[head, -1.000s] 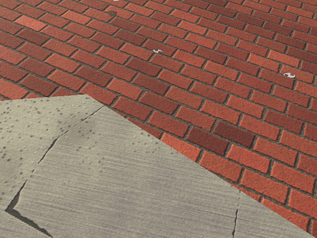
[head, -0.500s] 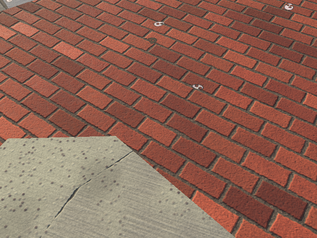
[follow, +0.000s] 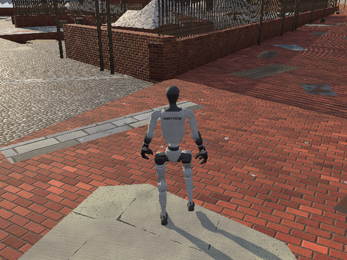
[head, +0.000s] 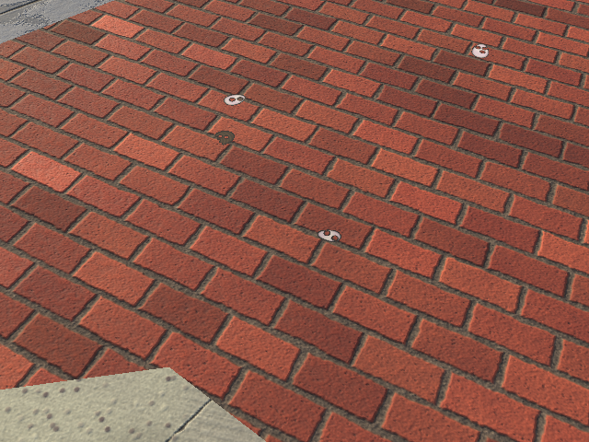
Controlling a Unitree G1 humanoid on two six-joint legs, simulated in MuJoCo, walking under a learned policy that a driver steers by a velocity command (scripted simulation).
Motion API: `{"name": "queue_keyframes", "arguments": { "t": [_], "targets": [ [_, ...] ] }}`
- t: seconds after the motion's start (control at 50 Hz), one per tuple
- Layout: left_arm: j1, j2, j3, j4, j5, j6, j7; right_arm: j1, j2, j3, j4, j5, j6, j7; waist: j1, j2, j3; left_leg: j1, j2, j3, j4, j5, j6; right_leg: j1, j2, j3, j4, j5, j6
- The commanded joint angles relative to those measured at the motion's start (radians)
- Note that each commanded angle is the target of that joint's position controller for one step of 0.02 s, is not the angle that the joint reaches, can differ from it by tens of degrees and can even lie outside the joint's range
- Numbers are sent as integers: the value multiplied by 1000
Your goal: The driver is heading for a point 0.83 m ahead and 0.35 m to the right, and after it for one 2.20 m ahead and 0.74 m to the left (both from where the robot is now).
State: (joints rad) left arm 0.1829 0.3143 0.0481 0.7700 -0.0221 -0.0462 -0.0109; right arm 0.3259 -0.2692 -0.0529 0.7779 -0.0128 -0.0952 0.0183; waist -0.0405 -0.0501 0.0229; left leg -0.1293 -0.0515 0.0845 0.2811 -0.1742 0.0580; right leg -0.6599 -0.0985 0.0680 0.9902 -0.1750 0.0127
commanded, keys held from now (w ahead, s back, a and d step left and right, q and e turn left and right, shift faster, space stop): w+e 1.00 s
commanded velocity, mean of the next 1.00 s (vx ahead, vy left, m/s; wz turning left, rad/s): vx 0.50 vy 0.00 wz -0.52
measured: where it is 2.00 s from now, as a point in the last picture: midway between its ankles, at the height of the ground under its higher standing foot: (428, 317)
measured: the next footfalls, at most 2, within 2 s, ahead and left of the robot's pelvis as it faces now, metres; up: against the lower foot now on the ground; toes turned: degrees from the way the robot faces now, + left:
right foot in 0.26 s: +0.32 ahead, -0.16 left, +0.00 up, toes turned -10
left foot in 0.76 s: +0.65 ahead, -0.06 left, +0.00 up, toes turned -30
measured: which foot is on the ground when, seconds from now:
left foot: down 0.00-0.26, up 0.28-0.74, down 0.76-1.00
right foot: up 0.00-0.24, down 0.26-0.76, up 0.78-1.00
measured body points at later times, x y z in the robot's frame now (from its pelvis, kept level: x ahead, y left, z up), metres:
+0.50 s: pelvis +0.28 -0.09 +0.00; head +0.31 -0.11 +0.45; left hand +0.44 +0.16 -0.11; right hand +0.38 -0.39 -0.10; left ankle +0.39 +0.08 -0.67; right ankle +0.28 -0.15 -0.75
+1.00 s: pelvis +0.56 -0.13 +0.00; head +0.59 -0.14 +0.45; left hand +0.84 +0.01 -0.10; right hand +0.47 -0.41 -0.11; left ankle +0.61 -0.04 -0.75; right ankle +0.52 -0.28 -0.67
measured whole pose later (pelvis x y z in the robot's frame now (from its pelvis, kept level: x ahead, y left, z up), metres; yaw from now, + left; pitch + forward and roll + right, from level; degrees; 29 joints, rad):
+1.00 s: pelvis +0.56 -0.13 +0.00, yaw -34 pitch +1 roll +2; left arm 0.23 0.32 0.08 0.65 -0.02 -0.01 0.00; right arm 0.28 -0.27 -0.07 0.78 -0.01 -0.10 0.01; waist -0.04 -0.05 0.03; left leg -0.16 -0.03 0.09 0.34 -0.20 0.03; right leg -0.63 -0.07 0.06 1.09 -0.28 0.01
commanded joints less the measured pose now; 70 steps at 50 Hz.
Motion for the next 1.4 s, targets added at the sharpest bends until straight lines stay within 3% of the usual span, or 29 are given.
{"name": "queue_keyframes", "arguments": {
  "t": [0.02, 0.18, 0.22, 0.26, 0.28, 0.3, 0.32, 0.34, 0.38, 0.46, 0.58, 0.68, 0.74, 0.76, 0.78, 0.8, 0.82, 0.84, 0.88, 0.96, 1.16, 1.2, 1.24, 1.26, 1.28, 1.3, 1.32, 1.34, 1.4],
  "targets": [
    [-9, 37, 8, -54, 2, -5, -6, -67, -149, -38, -59, -1, -21, -13, 21, 107, 10, -1, 266, -94, -166, 225, 140, -15, -14, 26, -140, 180, 8],
    [-192, 26, 3, -155, 4, -10, -48, 8, -193, -56, 9, 27, 19, -28, -35, 98, 62, 217, 330, 25, -78, 367, 88, -38, 27, -77, -379, 141, -61],
    [-143, 55, 20, -164, 6, -7, -55, -15, -222, -65, 3, 30, 35, -39, 8, 133, 7, 249, 330, 58, 53, 697, 61, 68, 83, -138, -380, 33, -99],
    [113, 136, 70, -107, 2, 0, -44, -35, -219, -62, -9, 29, 52, -52, 148, 118, -139, 150, 272, 111, 404, 840, 10, 427, 167, -166, -439, 54, -161],
    [264, 229, 101, -81, -1, 11, -21, -7, -168, -40, -33, 3, 43, -55, 194, -25, -245, -111, 219, 117, 728, 475, -35, 741, 7, 95, -444, 93, -231],
    [222, 298, 103, -98, -5, 2, -22, 86, -43, 1, -79, -16, 11, -36, 71, -223, -346, -529, -6, -30, 1034, -416, -91, 1028, -210, 677, -578, -112, -421],
    [248, 209, 82, -113, -3, -6, -24, -26, -140, -15, -81, 23, -24, -18, 159, -105, -384, -640, 31, -200, 1110, -408, -71, 1057, -222, 739, -675, -201, -407],
    [211, 166, 70, -108, 2, -14, -22, -106, -169, -22, -110, 52, -43, -10, 159, -66, -238, -702, 74, -186, 1079, -311, -51, 952, -193, 591, -689, -137, -364],
    [94, 121, 56, -131, 7, -17, -18, -138, -162, -25, -108, 12, -52, -23, 81, 46, -103, -603, 143, -173, 913, -179, -52, 675, -115, 395, -701, 86, -313],
    [60, 112, 52, -148, 13, -20, -1, -105, -131, -25, -111, -5, -11, -25, 22, 14, -66, -493, 157, -153, 769, -104, -105, 476, -58, 269, -760, 300, -321],
    [143, 144, 62, -109, 0, -4, 28, -323, -76, -2, -165, 3, -14, -15, 101, -21, -25, -406, 75, -128, 343, 250, -137, 399, 30, 186, -740, 200, -236],
    [196, 134, 63, -81, -6, 11, 35, -379, -123, -20, -187, 19, -33, 6, 108, -46, -21, -367, 47, -173, 202, 195, -99, 532, -25, 327, -633, 123, -211],
    [156, 109, 57, -94, 0, 18, 33, -214, -167, -48, -150, 14, -47, -2, 14, -72, -87, -129, 53, -151, 136, 137, -30, 531, 12, 340, -473, 237, -165],
    [147, 57, 37, -114, 12, 13, 27, -75, -212, -62, -139, -4, -51, -10, -52, -9, -220, 128, 187, -265, 173, 109, 34, 428, 65, 278, -239, 165, -131],
    [284, -10, 16, -134, -6, 5, 28, 43, -294, -84, -110, -18, -38, -13, -19, 268, -371, 503, 424, -680, 137, -46, 199, 75, 218, 133, 107, -253, -51],
    [304, 65, 21, -128, -17, 0, 29, 53, -229, -73, -102, 13, -30, -6, -22, 332, -361, 512, 490, -898, 55, -280, 224, -88, 159, 125, 272, -415, -35],
    [208, 138, 42, -126, -17, 4, 28, 2, -155, -53, -116, 17, -23, -10, -47, 211, -212, 385, 443, -755, 28, -334, 175, -134, 110, 126, 326, -325, -25],
    [135, 144, 45, -141, -7, 9, 29, -49, -131, -43, -122, 9, -14, -13, -40, 140, -120, 256, 396, -606, 17, -236, 136, -117, 75, 84, 317, -250, -19],
    [87, 114, 50, -162, 2, 14, 21, -101, -95, -28, -107, -2, -10, -16, 1, 144, -22, 75, 321, -421, -37, -51, 111, -60, 21, 71, 235, -169, -17],
    [70, 42, 35, -184, -3, 32, 12, -106, -121, -40, -73, 8, -23, -14, 24, 152, 6, -4, 309, -252, -119, 91, 136, -42, -13, 32, 122, -110, -3],
    [-170, 20, 20, -254, -4, 15, -39, -37, -211, -63, 2, 31, 9, -21, -42, 110, 54, 140, 319, 21, -105, 275, 82, 10, 14, -78, -322, 156, -42],
    [-171, 34, 29, -268, 6, 16, -44, -28, -229, -68, 14, 43, 22, -23, -20, 116, 48, 174, 330, 45, -19, 531, 69, 78, 57, -110, -368, 57, -77],
    [8, 84, 61, -227, 23, 12, -37, -31, -238, -64, 25, 53, 34, -26, 99, 119, -64, 150, 297, 70, 233, 837, 35, 362, 142, -142, -467, 93, -129],
    [134, 131, 81, -192, 28, 14, -21, -21, -206, -48, 26, 43, 29, -26, 163, 91, -139, 9, 254, 91, 422, 734, -6, 614, 124, -98, -505, 296, -155],
    [217, 235, 91, -179, 45, 21, 3, 38, -96, -8, -8, -19, 16, -14, 126, -169, -293, -332, 137, 93, 801, -117, -71, 999, -167, 227, -387, 796, -264],
    [216, 214, 71, -204, 53, 16, -2, 129, -102, 10, 31, 16, 6, 0, 127, -194, -544, -455, 30, -131, 1071, -561, -95, 1121, -385, 570, -476, 807, -441],
    [200, 156, 60, -198, 49, 14, -10, 13, -209, -25, 33, 60, 11, 0, 179, -24, -478, -468, 69, -231, 1101, -499, -90, 999, -319, 413, -506, 809, -388],
    [135, 137, 50, -177, 37, 6, -12, -61, -187, -20, -2, 72, 16, -2, 141, -34, -307, -528, 109, -195, 1032, -443, -86, 868, -268, 260, -527, 773, -334],
    [-8, 67, 31, -150, 39, -12, -13, -5, -146, -22, 44, 38, 65, -30, 23, -24, -145, -352, 165, -158, 897, -275, -118, 505, -172, 73, -661, 630, -262]
  ]
}}
Velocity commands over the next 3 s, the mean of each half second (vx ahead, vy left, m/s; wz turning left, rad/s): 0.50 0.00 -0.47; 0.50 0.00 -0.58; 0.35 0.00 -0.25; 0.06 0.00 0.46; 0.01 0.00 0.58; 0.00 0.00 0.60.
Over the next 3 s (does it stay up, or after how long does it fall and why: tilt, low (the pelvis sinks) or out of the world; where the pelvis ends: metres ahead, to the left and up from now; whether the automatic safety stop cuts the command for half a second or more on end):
stays up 0.80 -0.32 -0.01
